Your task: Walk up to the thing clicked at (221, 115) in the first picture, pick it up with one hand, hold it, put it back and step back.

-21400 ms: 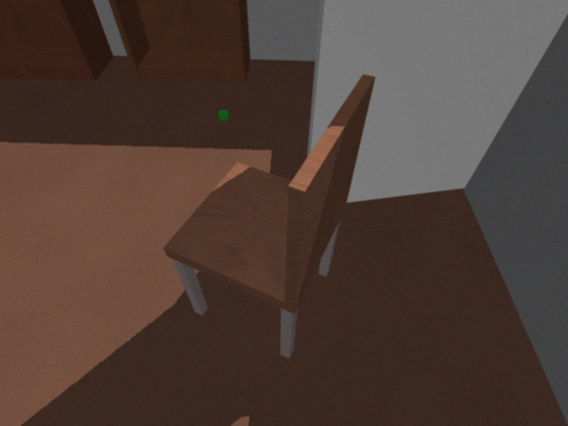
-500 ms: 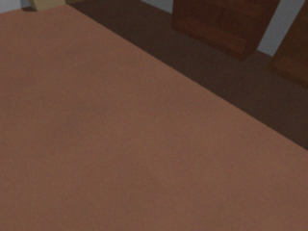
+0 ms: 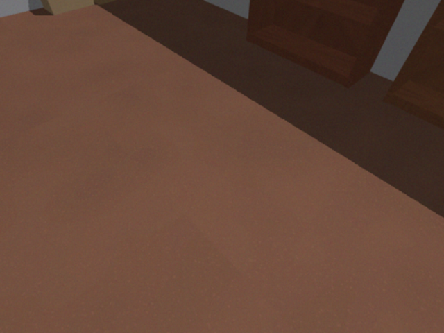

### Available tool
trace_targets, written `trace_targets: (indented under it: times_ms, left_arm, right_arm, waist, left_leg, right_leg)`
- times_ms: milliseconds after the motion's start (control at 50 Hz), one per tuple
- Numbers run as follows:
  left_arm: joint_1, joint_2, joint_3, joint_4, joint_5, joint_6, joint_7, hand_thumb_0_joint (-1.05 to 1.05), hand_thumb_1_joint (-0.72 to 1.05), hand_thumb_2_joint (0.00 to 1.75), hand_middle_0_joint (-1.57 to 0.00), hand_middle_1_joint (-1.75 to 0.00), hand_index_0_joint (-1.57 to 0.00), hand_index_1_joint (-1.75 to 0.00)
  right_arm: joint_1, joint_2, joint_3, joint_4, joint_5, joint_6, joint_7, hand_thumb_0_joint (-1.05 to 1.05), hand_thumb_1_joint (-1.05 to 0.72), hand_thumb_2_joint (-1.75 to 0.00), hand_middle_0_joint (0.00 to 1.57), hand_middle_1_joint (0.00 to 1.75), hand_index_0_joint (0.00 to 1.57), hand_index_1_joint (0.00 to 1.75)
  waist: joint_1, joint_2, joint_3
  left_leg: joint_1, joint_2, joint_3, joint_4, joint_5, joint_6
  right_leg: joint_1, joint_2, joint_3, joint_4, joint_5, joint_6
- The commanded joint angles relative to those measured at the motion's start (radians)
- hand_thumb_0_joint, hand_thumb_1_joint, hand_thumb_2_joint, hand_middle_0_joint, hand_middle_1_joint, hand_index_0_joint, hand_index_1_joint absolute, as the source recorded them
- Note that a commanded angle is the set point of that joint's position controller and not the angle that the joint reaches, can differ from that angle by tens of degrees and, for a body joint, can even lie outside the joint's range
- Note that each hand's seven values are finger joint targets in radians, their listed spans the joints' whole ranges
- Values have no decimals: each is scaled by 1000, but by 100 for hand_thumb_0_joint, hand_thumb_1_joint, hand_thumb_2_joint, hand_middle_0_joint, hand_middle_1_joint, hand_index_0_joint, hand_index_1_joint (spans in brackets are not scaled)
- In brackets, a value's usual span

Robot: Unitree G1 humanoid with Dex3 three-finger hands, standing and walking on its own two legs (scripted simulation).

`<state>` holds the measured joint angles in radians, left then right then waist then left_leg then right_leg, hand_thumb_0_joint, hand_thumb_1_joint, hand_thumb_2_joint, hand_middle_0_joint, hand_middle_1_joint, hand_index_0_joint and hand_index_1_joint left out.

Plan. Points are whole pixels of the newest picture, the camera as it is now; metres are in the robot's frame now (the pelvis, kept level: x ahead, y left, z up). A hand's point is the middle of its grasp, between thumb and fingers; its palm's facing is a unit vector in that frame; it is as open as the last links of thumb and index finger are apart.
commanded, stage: stand
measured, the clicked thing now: out of the picture +1.01 -1.43 -0.76
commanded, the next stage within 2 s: walk up in 0.64 s
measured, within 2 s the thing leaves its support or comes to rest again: neither
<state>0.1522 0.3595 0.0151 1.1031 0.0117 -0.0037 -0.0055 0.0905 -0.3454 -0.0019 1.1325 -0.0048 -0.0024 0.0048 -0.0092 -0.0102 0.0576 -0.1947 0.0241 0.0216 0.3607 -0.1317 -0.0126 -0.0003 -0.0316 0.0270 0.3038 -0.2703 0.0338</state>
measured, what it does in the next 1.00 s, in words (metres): lifts its left foot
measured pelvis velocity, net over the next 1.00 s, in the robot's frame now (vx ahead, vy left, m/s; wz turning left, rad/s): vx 0.04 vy -0.02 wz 0.03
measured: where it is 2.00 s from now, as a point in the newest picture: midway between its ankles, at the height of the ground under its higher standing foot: (213, 264)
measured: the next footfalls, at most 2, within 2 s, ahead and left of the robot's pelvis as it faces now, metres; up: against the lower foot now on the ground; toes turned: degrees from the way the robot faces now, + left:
left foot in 1.20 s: +0.27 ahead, +0.15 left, +0.00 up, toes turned +8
right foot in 1.66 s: +0.48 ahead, -0.11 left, +0.00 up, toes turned +1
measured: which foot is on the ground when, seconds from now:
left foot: down 0.00-0.84, up 0.86-1.00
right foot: down 0.00-1.00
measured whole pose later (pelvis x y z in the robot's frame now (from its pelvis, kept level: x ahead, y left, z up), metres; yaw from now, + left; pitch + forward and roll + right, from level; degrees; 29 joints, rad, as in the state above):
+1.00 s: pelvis +0.04 -0.02 +0.00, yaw +1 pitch -3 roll +0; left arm 0.36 0.41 0.10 1.02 0.04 -0.04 -0.03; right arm 0.24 -0.44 -0.10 1.00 -0.02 0.02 0.06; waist 0.04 0.06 0.03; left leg -0.46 -0.01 -0.09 0.91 -0.31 -0.01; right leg -0.01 0.00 -0.07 0.32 -0.28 -0.03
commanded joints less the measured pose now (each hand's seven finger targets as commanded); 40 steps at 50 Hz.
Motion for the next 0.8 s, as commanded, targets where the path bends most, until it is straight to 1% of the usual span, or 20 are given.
trace_targets:
  times_ms: [0,140,220,260,300,360,400,440,540,580,600,620,640,660,680,700,720,740,760,780]
  left_arm:
    - [-12,208,40,-57,0,-17,16,0,90,90,-20,-30,-20,-30]
    - [-10,213,41,-58,1,-19,17,0,90,90,-20,-30,-20,-30]
    - [4,208,39,-55,1,-18,19,0,90,90,-20,-30,-20,-30]
    - [4,208,39,-56,-1,-20,20,0,90,90,-20,-30,-20,-30]
    - [-1,212,40,-59,0,-20,21,0,90,90,-20,-30,-20,-30]
    - [-3,210,39,-59,-1,-19,23,0,90,90,-20,-30,-20,-30]
    - [-5,208,36,-59,2,-19,22,0,90,90,-20,-30,-20,-30]
    - [-5,208,37,-60,4,-18,21,0,90,90,-20,-30,-20,-30]
    - [0,208,38,-59,2,-20,19,0,90,90,-20,-30,-20,-30]
    - [-4,211,41,-61,2,-19,17,0,90,90,-20,-30,-20,-30]
    - [-1,208,40,-60,2,-17,16,0,90,90,-20,-30,-20,-30]
    - [10,288,86,-116,12,-31,-9,0,90,90,-20,-30,-20,-30]
    - [-25,259,81,-124,23,-31,-18,0,90,90,-20,-30,-20,-30]
    - [-24,235,85,-125,23,-27,-24,0,90,90,-20,-30,-20,-30]
    - [7,239,91,-134,23,-23,-30,0,90,90,-20,-30,-20,-30]
    - [35,242,98,-138,18,-27,-31,0,90,90,-20,-30,-20,-30]
    - [36,238,100,-139,17,-33,-36,0,90,90,-20,-30,-20,-30]
    - [78,237,105,-135,12,-40,-41,0,90,90,-20,-30,-20,-30]
    - [137,236,111,-123,11,-44,-44,0,90,90,-20,-30,-20,-30]
    - [262,232,118,-94,13,-50,-41,0,90,90,-20,-30,-20,-30]
  right_arm:
    - [-44,-216,-44,-59,-1,-28,-9,0,-90,-90,20,30,20,30]
    - [-34,-214,-43,-57,1,-26,-10,0,-90,-90,20,30,20,30]
    - [-37,-219,-43,-58,2,-28,-11,0,-90,-90,20,30,20,30]
    - [-38,-216,-43,-61,0,-27,-11,0,-90,-90,20,30,20,30]
    - [-30,-215,-43,-59,0,-27,-13,0,-90,-90,20,30,20,30]
    - [-30,-212,-42,-60,1,-26,-13,0,-90,-90,20,30,20,30]
    - [-38,-212,-41,-61,1,-24,-12,0,-90,-90,20,30,20,30]
    - [-36,-216,-44,-61,2,-22,-11,0,-90,-90,20,30,20,30]
    - [-39,-214,-43,-60,1,-25,-9,0,-90,-90,20,30,20,30]
    - [-35,-215,-46,-61,-1,-25,-10,0,-90,-90,20,30,20,30]
    - [-28,-218,-46,-58,0,-25,-9,0,-90,-90,20,30,20,30]
    - [63,-300,-109,-100,-14,-31,18,0,-90,-90,20,30,20,30]
    - [87,-320,-124,-87,-23,-29,28,0,-90,-90,20,30,20,30]
    - [98,-344,-136,-92,-27,-25,30,0,-90,-90,20,30,20,30]
    - [60,-364,-148,-128,-28,-25,33,0,-90,-90,20,30,20,30]
    - [49,-365,-154,-149,-32,-29,33,0,-90,-90,20,30,20,30]
    - [36,-338,-150,-165,-35,-32,34,0,-90,-90,20,30,20,30]
    - [16,-325,-146,-182,-36,-34,36,0,-90,-90,20,30,20,30]
    - [-11,-310,-146,-202,-38,-29,38,0,-90,-90,20,30,20,30]
    - [-93,-298,-146,-232,-36,-20,39,0,-90,-90,20,30,20,30]
  waist:
    - [7,17,-71]
    - [4,6,-68]
    - [8,15,-88]
    - [11,-6,-103]
    - [6,1,-109]
    - [3,-1,-95]
    - [2,4,-58]
    - [1,9,-55]
    - [3,13,-39]
    - [2,8,-42]
    - [-1,25,-35]
    - [-13,63,-113]
    - [-30,132,-48]
    - [-31,219,-10]
    - [-20,230,24]
    - [-7,182,31]
    - [9,142,24]
    - [35,138,-25]
    - [61,146,-45]
    - [140,146,-50]
  left_leg:
    - [131,108,-103,-25,178,36]
    - [133,106,-102,-24,163,38]
    - [146,109,-106,-16,221,40]
    - [160,113,-95,10,288,45]
    - [158,112,-90,10,293,45]
    - [143,109,-91,6,265,42]
    - [127,107,-96,-11,213,37]
    - [119,104,-96,-19,147,38]
    - [114,105,-106,-29,153,37]
    - [117,103,-104,-32,125,37]
    - [107,99,-107,-45,77,35]
    - [129,68,-145,-39,-453,96]
    - [118,115,-232,-109,-610,116]
    - [85,195,-343,-216,-708,148]
    - [35,289,-431,-259,-658,217]
    - [17,322,-457,-245,-602,257]
    - [-9,294,-412,-215,-510,249]
    - [-26,258,-352,-190,-501,228]
    - [-85,197,-270,-156,-499,189]
    - [-236,117,-156,-72,-492,117]
  right_leg:
    - [-119,-102,44,-56,164,-48]
    - [-119,-103,45,-59,166,-47]
    - [-105,-104,39,-52,206,-44]
    - [-99,-107,36,-45,274,-39]
    - [-84,-109,37,-43,297,-40]
    - [-90,-107,34,-45,271,-39]
    - [-119,-101,32,-57,208,-39]
    - [-118,-102,38,-69,161,-44]
    - [-127,-100,37,-66,145,-46]
    - [-134,-99,41,-71,121,-49]
    - [-134,-98,43,-75,93,-51]
    - [-143,-30,-3,49,-315,-97]
    - [-286,-8,-33,164,-380,-96]
    - [-339,43,-109,340,-326,-75]
    - [-367,19,-67,458,-284,-67]
    - [-367,-18,-20,431,-302,-74]
    - [-336,-41,-1,401,-302,-84]
    - [-265,-40,-1,320,-301,-97]
    - [-158,-19,-31,216,-249,-104]
    - [55,5,-88,65,-125,-111]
